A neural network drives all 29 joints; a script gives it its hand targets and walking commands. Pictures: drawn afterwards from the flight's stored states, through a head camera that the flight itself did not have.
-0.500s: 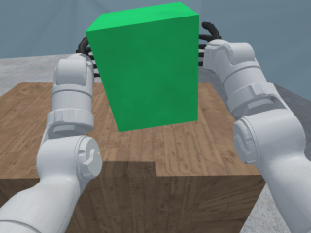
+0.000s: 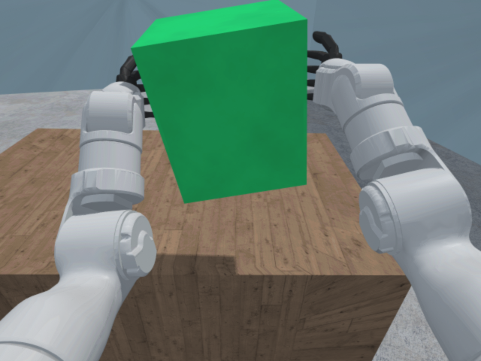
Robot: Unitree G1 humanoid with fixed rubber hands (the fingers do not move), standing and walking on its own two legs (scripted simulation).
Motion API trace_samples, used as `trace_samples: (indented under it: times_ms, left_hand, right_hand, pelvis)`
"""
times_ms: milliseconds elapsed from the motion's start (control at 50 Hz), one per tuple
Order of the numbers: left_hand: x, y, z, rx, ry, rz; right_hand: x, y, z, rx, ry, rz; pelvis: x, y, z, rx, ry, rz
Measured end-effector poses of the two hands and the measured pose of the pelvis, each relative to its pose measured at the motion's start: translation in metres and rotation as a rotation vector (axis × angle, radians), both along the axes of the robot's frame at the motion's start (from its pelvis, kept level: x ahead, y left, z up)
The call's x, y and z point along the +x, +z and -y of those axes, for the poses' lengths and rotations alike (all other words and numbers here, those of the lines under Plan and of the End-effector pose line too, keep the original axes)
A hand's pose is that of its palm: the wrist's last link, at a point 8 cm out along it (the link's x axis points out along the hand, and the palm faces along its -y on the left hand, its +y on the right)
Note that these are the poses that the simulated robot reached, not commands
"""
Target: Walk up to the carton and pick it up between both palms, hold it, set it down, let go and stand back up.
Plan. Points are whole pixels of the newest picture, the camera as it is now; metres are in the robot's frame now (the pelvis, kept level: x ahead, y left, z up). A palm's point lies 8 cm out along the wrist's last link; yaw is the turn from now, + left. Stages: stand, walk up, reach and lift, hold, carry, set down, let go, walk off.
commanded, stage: hold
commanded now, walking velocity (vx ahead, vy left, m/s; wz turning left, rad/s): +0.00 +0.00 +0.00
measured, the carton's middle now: (230, 101) +0.42 +0.00 +0.31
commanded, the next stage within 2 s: none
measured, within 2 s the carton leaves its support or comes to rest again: neither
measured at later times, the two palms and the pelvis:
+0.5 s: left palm (124, 105) +0.37 +0.16 +0.33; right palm (324, 83) +0.35 -0.13 +0.36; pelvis +0.00 +0.00 +0.00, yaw +0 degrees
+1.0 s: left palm (123, 103) +0.37 +0.17 +0.33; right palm (319, 90) +0.36 -0.13 +0.35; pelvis +0.00 +0.01 +0.00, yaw +0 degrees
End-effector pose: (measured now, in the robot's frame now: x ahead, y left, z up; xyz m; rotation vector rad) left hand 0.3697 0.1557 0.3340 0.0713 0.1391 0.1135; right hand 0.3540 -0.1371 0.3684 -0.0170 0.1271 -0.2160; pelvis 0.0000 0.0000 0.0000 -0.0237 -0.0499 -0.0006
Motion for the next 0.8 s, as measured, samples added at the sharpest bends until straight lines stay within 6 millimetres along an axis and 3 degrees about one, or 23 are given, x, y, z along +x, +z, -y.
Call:
trace_samples:
  times_ms: [100,300,580,800]
  left_hand:
    - [0.002,0.003,-0.002,-0.012,-0.006,-0.019]
    - [-0.001,-0.015,-0.009,0.011,0.007,-0.046]
    - [0.001,-0.005,-0.003,-0.01,-0.017,-0.023]
    - [0.005,-0.01,-0.002,0.013,0.0,-0.041]
  right_hand:
    - [0.0,-0.001,0.0,0.003,0.01,-0.02]
    - [0.001,-0.021,-0.009,-0.027,0.011,-0.047]
    - [-0.003,-0.002,-0.003,-0.003,-0.007,-0.025]
    - [0.005,-0.017,-0.001,-0.005,0.008,-0.044]
  pelvis:
    - [0.0,0.001,-0.001,0.002,-0.013,0.002]
    - [-0.001,0.001,-0.005,0.001,-0.009,0.014]
    - [-0.003,0.0,-0.005,-0.001,-0.006,-0.004]
    - [-0.002,0.001,-0.009,0.0,-0.018,-0.003]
